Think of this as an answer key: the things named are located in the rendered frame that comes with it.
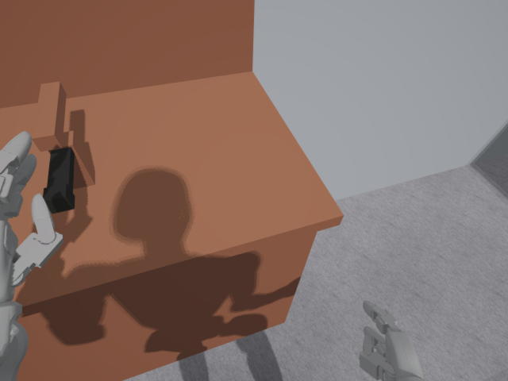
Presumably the counter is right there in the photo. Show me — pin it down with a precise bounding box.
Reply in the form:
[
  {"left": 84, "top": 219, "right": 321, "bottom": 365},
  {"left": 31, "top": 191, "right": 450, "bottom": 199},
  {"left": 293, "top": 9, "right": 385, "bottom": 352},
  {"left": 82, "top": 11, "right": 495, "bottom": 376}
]
[{"left": 0, "top": 0, "right": 344, "bottom": 381}]

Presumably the right robot hand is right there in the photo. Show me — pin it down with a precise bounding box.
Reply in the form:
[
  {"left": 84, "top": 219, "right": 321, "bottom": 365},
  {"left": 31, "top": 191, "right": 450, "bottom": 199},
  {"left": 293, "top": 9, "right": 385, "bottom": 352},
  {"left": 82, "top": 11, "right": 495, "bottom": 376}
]
[{"left": 360, "top": 301, "right": 424, "bottom": 381}]

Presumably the robot left forearm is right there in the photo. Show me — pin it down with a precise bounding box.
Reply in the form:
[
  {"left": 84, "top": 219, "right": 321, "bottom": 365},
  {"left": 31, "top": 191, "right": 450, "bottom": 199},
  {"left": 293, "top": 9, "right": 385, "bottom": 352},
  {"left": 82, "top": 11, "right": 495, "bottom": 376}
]
[{"left": 0, "top": 301, "right": 29, "bottom": 381}]

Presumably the left robot hand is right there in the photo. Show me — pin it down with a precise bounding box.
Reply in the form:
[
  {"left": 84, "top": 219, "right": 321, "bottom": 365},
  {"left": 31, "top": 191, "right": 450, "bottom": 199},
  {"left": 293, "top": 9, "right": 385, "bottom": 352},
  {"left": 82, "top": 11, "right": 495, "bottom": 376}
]
[{"left": 0, "top": 131, "right": 64, "bottom": 302}]

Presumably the tap lever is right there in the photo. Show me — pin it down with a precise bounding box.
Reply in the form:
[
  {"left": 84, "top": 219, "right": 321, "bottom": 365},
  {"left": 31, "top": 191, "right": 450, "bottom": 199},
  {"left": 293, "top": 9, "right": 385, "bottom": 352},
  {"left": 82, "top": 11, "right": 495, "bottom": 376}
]
[{"left": 43, "top": 147, "right": 75, "bottom": 214}]

